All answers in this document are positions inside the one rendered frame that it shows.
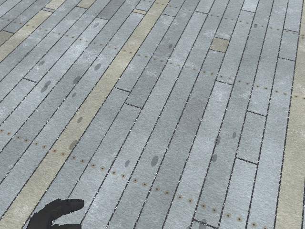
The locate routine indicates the left robot hand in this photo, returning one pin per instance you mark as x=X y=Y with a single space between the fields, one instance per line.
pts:
x=54 y=210

